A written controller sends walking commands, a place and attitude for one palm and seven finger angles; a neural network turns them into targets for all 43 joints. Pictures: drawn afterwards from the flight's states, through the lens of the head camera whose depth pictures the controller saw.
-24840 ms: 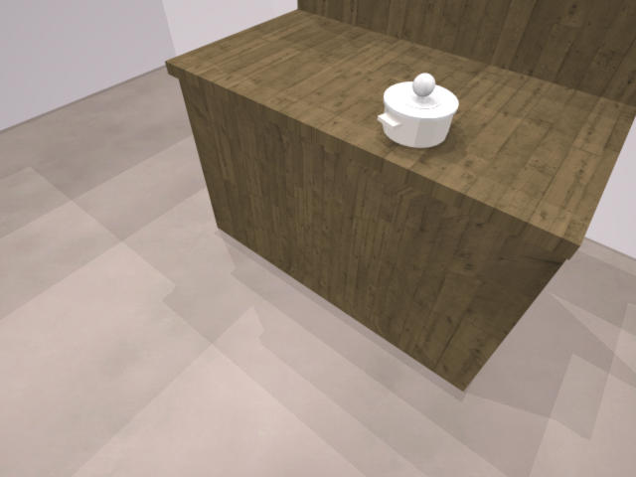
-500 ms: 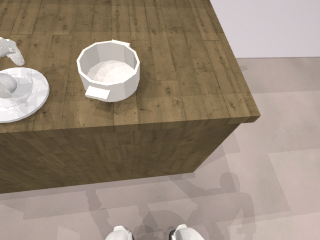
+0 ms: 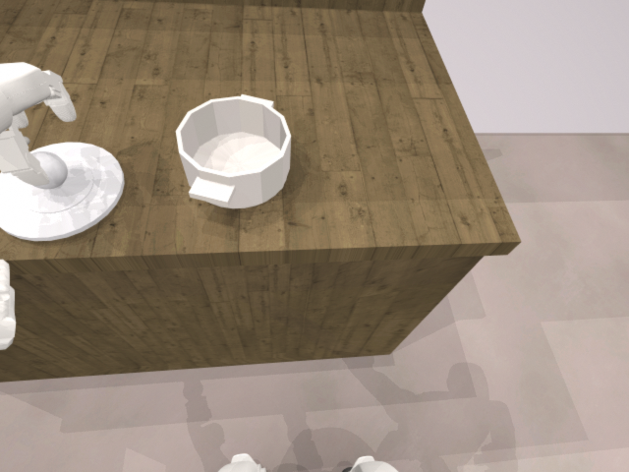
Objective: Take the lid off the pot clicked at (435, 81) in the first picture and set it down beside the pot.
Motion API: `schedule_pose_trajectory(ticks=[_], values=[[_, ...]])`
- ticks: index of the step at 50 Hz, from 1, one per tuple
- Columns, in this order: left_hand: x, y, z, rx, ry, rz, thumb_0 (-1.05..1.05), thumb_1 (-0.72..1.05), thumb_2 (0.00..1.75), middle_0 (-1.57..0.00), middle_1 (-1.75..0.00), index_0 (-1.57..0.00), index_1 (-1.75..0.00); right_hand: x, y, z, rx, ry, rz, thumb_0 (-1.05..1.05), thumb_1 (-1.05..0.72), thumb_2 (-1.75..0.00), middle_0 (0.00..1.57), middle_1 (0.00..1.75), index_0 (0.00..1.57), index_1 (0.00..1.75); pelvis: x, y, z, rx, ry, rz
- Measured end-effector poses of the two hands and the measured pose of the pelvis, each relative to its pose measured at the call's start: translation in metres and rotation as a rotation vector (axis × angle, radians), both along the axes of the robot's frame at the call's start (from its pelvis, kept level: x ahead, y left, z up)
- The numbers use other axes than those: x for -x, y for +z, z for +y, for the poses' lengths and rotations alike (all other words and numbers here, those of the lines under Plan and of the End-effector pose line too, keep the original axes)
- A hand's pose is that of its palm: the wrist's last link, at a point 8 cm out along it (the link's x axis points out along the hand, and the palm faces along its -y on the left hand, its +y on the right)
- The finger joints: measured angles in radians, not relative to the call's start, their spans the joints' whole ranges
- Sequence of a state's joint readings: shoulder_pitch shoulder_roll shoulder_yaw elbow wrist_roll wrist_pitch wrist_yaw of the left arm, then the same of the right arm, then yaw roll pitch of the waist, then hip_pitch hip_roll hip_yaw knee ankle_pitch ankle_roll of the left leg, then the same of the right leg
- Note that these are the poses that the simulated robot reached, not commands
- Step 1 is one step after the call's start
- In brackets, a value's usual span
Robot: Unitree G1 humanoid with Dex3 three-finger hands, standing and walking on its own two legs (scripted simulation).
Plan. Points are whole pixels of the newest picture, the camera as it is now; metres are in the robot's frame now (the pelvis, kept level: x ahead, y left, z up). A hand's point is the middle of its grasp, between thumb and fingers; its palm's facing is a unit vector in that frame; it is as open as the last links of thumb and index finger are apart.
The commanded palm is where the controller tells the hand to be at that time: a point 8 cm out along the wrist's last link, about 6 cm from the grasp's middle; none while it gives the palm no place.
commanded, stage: raise the empty hand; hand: left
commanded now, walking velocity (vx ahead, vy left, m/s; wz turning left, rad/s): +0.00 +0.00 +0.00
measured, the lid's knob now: (45, 170) +0.50 +0.32 +0.06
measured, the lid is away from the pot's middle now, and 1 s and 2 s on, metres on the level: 0.25 0.25 0.25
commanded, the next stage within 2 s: draw the hand back to the body in 0.96 s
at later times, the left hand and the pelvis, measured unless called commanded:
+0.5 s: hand (11, 96) +0.50 +0.30 +0.17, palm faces -0.38 -0.12 -0.92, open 11.1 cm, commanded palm +0.53 +0.31 +0.24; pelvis +0.01 -0.01 +0.01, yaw +0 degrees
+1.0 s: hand out of the picture +0.50 +0.31 +0.21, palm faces -0.34 -0.13 -0.93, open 11.1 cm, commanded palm +0.53 +0.31 +0.28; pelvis +0.02 -0.01 +0.01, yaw +1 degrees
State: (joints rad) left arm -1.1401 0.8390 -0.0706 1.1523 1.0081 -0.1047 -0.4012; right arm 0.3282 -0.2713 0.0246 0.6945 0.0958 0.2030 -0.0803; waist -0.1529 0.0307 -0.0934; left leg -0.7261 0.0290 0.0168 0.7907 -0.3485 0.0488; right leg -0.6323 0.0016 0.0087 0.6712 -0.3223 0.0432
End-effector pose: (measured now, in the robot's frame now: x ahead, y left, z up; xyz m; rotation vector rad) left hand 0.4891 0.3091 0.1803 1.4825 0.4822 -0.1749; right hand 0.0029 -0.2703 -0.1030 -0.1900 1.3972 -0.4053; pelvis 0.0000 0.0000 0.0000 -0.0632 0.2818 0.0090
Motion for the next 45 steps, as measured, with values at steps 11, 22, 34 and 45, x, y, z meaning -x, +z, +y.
schedule_pose_trajectory(ticks=[11, 22, 34, 45], values=[[-0.006, 0.021, -0.01, -0.002, 0.017, -0.008, 0.0, -0.03, 0.7, -0.38, -0.82, -0.38, -0.82, 0.003, 0.002, -0.005, 0.001, -0.009, -0.004, 0.0, -0.9, -0.9, 0.2, 0.3, 0.21, 0.3, -0.002, 0.003, -0.005, -0.007, -0.001, -0.012], [-0.016, 0.042, -0.009, -0.001, 0.049, -0.014, 0.0, -0.03, 0.7, -0.38, -0.82, -0.38, -0.82, 0.012, 0.006, -0.012, 0.006, -0.043, 0.025, 0.0, -0.9, -0.9, 0.2, 0.3, 0.2, 0.3, -0.01, 0.007, -0.009, -0.01, -0.01, -0.015], [-0.017, 0.064, 0.005, 0.001, 0.088, -0.031, 0.0, -0.03, 0.7, -0.38, -0.82, -0.38, -0.82, -0.007, 0.009, -0.011, -0.006, -0.033, 0.007, 0.0, -0.9, -0.9, 0.2, 0.3, 0.2, 0.3, -0.018, 0.011, -0.009, -0.01, -0.005, -0.022], [-0.01, 0.089, 0.006, -0.009, 0.097, -0.065, 0.0, -0.03, 0.7, -0.38, -0.82, -0.38, -0.82, -0.036, 0.008, -0.005, -0.036, 0.015, -0.053, 0.0, -0.9, -0.9, 0.2, 0.3, 0.2, 0.3, -0.018, 0.013, -0.006, -0.011, 0.009, -0.035]])
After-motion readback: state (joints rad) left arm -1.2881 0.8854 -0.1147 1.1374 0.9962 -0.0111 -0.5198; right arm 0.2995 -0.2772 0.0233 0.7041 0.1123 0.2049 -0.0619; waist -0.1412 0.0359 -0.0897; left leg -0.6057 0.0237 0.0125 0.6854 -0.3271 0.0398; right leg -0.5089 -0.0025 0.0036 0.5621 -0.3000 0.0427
